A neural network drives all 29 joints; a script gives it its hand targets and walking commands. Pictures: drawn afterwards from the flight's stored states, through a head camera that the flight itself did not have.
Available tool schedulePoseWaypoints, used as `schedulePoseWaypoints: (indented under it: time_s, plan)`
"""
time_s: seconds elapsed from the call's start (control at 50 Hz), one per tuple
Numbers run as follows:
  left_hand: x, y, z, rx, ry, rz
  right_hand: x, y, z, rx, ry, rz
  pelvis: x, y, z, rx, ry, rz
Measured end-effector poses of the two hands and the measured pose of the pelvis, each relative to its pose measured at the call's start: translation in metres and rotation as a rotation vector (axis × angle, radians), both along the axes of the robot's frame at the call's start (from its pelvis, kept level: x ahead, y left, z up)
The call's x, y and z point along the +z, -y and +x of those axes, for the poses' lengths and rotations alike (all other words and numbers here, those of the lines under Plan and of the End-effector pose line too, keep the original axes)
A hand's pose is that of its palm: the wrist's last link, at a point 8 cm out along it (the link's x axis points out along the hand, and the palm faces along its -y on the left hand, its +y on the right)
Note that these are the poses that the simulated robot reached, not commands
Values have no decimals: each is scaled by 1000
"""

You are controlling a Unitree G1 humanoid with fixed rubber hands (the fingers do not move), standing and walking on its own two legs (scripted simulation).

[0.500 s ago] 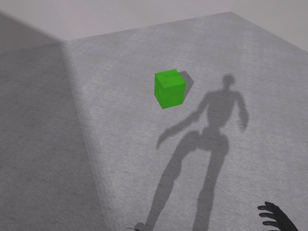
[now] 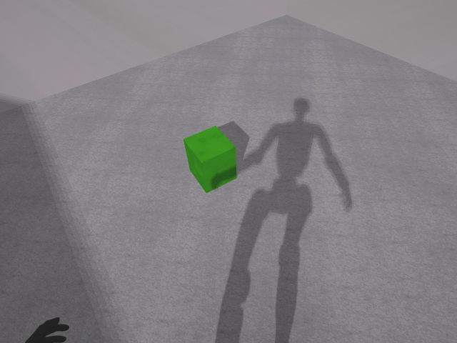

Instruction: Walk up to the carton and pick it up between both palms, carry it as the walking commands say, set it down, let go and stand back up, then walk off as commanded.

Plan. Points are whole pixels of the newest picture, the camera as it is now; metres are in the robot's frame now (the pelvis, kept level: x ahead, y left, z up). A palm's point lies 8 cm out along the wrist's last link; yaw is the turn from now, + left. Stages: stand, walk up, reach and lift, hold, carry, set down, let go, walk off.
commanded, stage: walk up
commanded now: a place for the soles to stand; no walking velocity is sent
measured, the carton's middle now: (210, 159) +1.15 +0.06 -0.64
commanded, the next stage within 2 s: none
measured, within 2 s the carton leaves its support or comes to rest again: neither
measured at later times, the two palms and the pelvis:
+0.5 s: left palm (39, 332) +0.21 +0.35 -0.09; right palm (365, 232) +0.34 -0.30 -0.07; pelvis +0.18 +0.01 -0.01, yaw +1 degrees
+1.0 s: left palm (70, 240) +0.36 +0.32 -0.04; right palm (368, 201) +0.43 -0.35 -0.09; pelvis +0.32 -0.03 +0.01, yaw +1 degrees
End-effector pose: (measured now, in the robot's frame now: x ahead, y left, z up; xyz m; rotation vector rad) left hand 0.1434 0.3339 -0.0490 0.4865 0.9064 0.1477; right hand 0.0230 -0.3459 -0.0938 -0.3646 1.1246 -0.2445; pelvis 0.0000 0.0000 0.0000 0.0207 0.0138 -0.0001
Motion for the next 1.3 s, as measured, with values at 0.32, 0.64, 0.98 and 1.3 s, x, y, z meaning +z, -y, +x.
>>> schedulePoseWaypoints:
  time_s: [0.32, 0.64, 0.98, 1.3]
  plan:
    - [0, 2, -24, 222, -207, 30, 21, -20, 252, 211, 155, 56, 14, 16, 116, 14, 39, -18]
    - [-30, 0, 146, 60, -97, -76, 32, -29, 284, 74, 160, -13, 8, -9, 215, 18, 77, -30]
    - [13, 14, 222, 157, -33, 63, 5, 6, 397, 142, 98, 59, 9, 31, 319, 28, 57, -12]
    - [-34, -29, 272, 195, -177, -1, 25, -48, 544, 206, 221, -4, -6, -17, 405, 40, 35, -25]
